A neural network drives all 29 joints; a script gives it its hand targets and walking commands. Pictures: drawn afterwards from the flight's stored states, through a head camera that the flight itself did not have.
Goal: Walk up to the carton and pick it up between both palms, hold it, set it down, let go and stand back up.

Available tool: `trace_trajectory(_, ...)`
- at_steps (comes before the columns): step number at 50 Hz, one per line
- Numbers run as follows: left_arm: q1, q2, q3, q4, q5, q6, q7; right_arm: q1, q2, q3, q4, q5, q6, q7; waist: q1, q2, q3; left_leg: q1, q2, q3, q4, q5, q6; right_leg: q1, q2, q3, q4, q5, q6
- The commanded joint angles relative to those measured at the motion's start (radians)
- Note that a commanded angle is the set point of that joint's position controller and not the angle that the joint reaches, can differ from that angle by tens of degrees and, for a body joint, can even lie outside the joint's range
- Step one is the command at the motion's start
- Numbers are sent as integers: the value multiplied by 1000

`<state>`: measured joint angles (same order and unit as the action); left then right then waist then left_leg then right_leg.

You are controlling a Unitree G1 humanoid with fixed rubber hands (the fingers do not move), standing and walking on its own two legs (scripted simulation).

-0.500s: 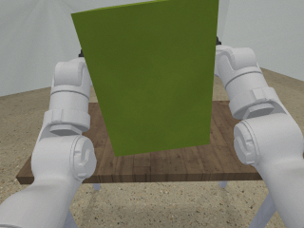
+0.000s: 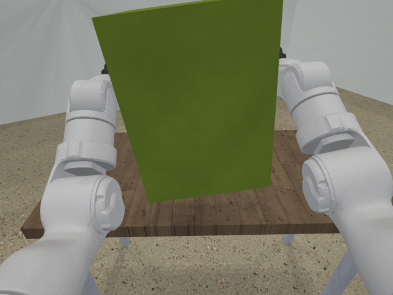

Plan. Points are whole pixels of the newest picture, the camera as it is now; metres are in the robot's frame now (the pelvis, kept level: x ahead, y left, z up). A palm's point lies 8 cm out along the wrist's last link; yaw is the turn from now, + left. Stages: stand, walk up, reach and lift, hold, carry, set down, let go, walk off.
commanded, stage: hold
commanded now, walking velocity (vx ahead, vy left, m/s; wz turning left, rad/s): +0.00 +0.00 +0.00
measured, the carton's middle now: (195, 91) +0.38 +0.00 +0.32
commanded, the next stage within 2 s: set down in 0.22 s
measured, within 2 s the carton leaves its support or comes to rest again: neither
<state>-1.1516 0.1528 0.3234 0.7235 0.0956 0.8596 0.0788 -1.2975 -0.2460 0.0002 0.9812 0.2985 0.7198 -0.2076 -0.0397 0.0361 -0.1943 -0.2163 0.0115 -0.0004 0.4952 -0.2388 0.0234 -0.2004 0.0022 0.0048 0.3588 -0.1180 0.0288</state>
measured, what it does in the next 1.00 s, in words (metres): stands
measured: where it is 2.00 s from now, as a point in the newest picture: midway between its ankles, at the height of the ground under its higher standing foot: outside the picture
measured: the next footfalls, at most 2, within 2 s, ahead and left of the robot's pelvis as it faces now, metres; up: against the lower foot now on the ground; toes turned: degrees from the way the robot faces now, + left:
none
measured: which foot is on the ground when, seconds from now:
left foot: down 0.00-1.00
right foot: down 0.00-1.00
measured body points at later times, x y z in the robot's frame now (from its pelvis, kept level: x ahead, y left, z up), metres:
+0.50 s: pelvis +0.00 +0.00 +0.00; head -0.09 +0.00 +0.44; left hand +0.41 +0.15 +0.35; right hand +0.40 -0.16 +0.37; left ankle +0.02 +0.10 -0.74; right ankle +0.05 -0.14 -0.74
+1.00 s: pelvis +0.03 +0.00 +0.00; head -0.05 +0.01 +0.45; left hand +0.45 +0.16 +0.30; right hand +0.44 -0.14 +0.31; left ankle +0.02 +0.10 -0.74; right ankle +0.05 -0.14 -0.74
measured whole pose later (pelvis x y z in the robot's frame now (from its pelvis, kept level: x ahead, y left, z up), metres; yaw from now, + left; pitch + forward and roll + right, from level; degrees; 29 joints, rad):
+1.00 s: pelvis +0.03 +0.00 +0.00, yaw +0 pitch +0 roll -2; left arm -1.17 0.18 0.31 0.91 0.13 0.64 0.05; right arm -1.20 -0.19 -0.04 1.02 0.24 0.48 -0.20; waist -0.04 0.02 -0.19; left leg -0.21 0.01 0.00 0.48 -0.27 0.02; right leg -0.19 0.00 0.00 0.34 -0.15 0.03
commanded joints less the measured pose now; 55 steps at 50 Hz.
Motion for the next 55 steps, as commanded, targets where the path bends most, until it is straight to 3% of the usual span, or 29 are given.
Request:
trace_trajectory(1,-928,-617,-210,-251,-155,-81,-201,-862,703,83,-352,271,-43,164,23,-3,-402,-121,20,-110,-217,116,-71,361,112,56,-21,119,-62)
trace_trajectory(2,-919,-609,-208,-247,-153,-79,-201,-836,695,72,-336,265,-38,158,8,-5,-398,-115,13,-102,-217,101,-71,355,109,57,-28,101,-59)
trace_trajectory(4,-915,-598,-198,-235,-136,-78,-205,-840,704,78,-324,260,-37,159,21,-11,-377,-131,13,-100,-223,98,-71,370,109,53,-32,97,-58)
trace_trajectory(6,-916,-610,-218,-259,-153,-78,-205,-837,689,74,-349,270,-42,161,9,2,-390,-125,21,-115,-216,117,-75,368,110,54,-21,126,-61)
trace_trajectory(7,-911,-609,-202,-229,-147,-76,-206,-837,688,63,-316,258,-37,161,14,6,-361,-135,17,-105,-229,69,-72,360,109,57,-28,79,-61)
trace_trajectory(11,-908,-593,-184,-232,-135,-75,-203,-854,704,83,-335,266,-36,159,26,-18,-373,-126,11,-97,-219,101,-63,362,110,57,-32,99,-59)
trace_trajectory(12,-1000,-617,-267,-240,-206,-81,-197,-934,698,39,-346,283,-41,152,-60,-28,-378,-110,-19,-81,-214,65,-46,288,109,17,-19,90,-20)
trace_trajectory(13,-997,-608,-261,-215,-201,-85,-205,-932,702,27,-321,265,-46,152,-62,-25,-358,-113,-18,-79,-215,31,-44,268,101,13,-23,75,-20)
trace_trajectory(15,-1037,-615,-269,-244,-213,-108,-199,-961,738,56,-352,260,-73,163,-31,-15,-416,-103,-15,-88,-210,45,-43,266,105,2,-15,85,-26)
trace_trajectory(17,-1081,-620,-256,-189,-207,-134,-199,-993,721,25,-299,210,-98,170,-33,16,-405,-132,0,-101,-234,-25,-42,247,106,-6,-15,40,-33)
trace_trajectory(19,-1076,-579,-192,-96,-170,-167,-215,-994,717,-17,-231,144,-132,178,-35,3,-351,-154,1,-94,-244,-81,-20,241,96,-9,-21,3,-29)
trace_trajectory(21,-1005,-510,-84,70,-95,-207,-230,-958,678,-81,-151,68,-171,183,-30,-20,-281,-194,15,-99,-276,-193,5,283,101,-28,-15,-55,-22)
trace_trajectory(23,-931,-487,-33,120,-52,-238,-242,-861,662,-93,-83,43,-187,188,-17,-19,-231,-221,32,-98,-300,-197,7,335,109,-35,-6,-31,-23)
trace_trajectory(25,-881,-448,7,140,-17,-253,-258,-804,666,-91,-53,24,-200,186,-11,-59,-201,-171,13,-73,-297,-133,4,346,96,-27,-31,-32,-17)
trace_trajectory(28,-918,-442,-35,109,-25,-276,-258,-780,646,-126,-7,-10,-238,188,-44,-24,-216,-103,11,-65,-290,-83,-24,314,89,-31,-42,-32,-19)
trace_trajectory(29,-902,-455,-49,112,-22,-281,-255,-781,636,-117,-20,-10,-253,188,-42,-2,-231,-91,18,-75,-291,-64,-30,327,90,-36,-40,-6,-21)
trace_trajectory(33,-909,-484,-83,45,-36,-296,-240,-777,669,-74,-58,-1,-285,178,-40,-10,-256,-30,4,-62,-258,49,-43,341,88,-38,-50,39,-18)
trace_trajectory(37,-901,-527,-141,-44,-80,-300,-229,-796,717,9,-186,47,-305,156,-29,-27,-333,75,-19,-47,-189,257,-57,333,87,-31,-61,136,-18)
trace_trajectory(38,-915,-556,-186,-80,-105,-307,-226,-804,723,17,-216,52,-309,153,-42,-18,-366,110,-19,-50,-175,287,-67,321,88,-28,-65,148,-20)
trace_trajectory(40,-918,-602,-220,-155,-126,-318,-210,-821,760,73,-298,91,-322,148,-11,-14,-422,164,-22,-48,-131,422,-84,315,97,-31,-58,202,-22)
trace_trajectory(44,-880,-633,-235,-175,-136,-314,-211,-803,756,88,-329,111,-324,132,-16,-8,-423,216,-20,-53,-101,525,-94,304,95,-26,-66,246,-22)
trace_trajectory(45,-881,-625,-222,-159,-130,-315,-209,-842,762,103,-366,112,-331,131,2,-25,-443,214,-22,-52,-94,532,-86,318,92,-17,-68,256,-21)
trace_trajectory(49,-866,-649,-235,-143,-134,-322,-210,-816,752,83,-350,108,-335,129,-21,-11,-443,235,-18,-55,-91,544,-94,298,94,-17,-70,266,-25)
trace_trajectory(50,-847,-632,-206,-122,-120,-320,-214,-804,746,78,-315,104,-331,129,-18,-21,-412,233,-23,-49,-94,541,-88,300,92,-18,-73,269,-19)
trace_trajectory(52,-872,-649,-233,-124,-129,-337,-216,-800,749,60,-312,88,-338,128,-43,-7,-415,234,-17,-56,-101,522,-95,293,91,-15,-73,254,-25)
trace_trajectory(54,-854,-627,-191,-96,-99,-344,-220,-760,740,22,-245,66,-343,130,-38,3,-376,230,-18,-50,-113,493,-98,290,90,-23,-74,227,-22)
trace_trajectory(55,-827,-609,-170,-33,-77,-342,-229,-744,723,-3,-204,44,-339,133,-45,2,-325,201,-17,-50,-132,434,-91,279,85,-18,-84,194,-20)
